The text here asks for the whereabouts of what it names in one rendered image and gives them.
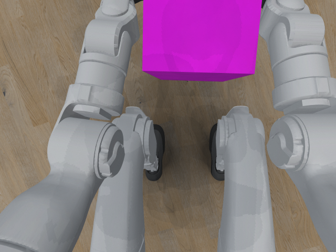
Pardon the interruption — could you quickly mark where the left robot shin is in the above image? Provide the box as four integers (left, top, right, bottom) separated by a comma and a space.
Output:
112, 107, 159, 171

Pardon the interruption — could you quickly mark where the robot left forearm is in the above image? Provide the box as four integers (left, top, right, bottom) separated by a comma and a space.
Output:
47, 0, 140, 161

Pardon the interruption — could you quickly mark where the left robot upper arm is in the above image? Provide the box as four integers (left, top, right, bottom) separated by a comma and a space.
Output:
0, 117, 125, 252

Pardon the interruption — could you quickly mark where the carton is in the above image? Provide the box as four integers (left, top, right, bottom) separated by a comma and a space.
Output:
142, 0, 262, 82

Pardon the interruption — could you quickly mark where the left robot thigh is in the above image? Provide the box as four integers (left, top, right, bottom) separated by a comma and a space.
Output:
90, 113, 155, 252

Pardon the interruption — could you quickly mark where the right robot upper arm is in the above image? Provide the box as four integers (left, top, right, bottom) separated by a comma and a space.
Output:
267, 113, 336, 252

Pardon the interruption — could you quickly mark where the robot right forearm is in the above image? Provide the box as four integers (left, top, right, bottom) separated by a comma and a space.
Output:
259, 0, 336, 115

